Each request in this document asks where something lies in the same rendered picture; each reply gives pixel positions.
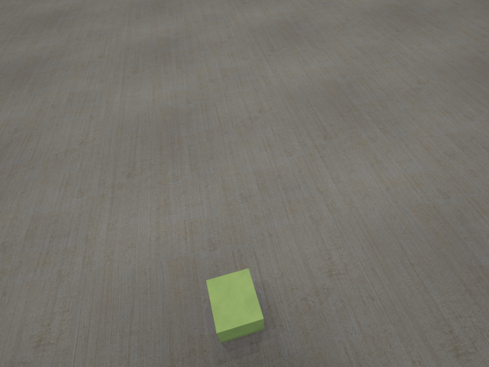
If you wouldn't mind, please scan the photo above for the carton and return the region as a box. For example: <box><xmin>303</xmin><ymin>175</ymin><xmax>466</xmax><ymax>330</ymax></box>
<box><xmin>206</xmin><ymin>268</ymin><xmax>264</xmax><ymax>343</ymax></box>

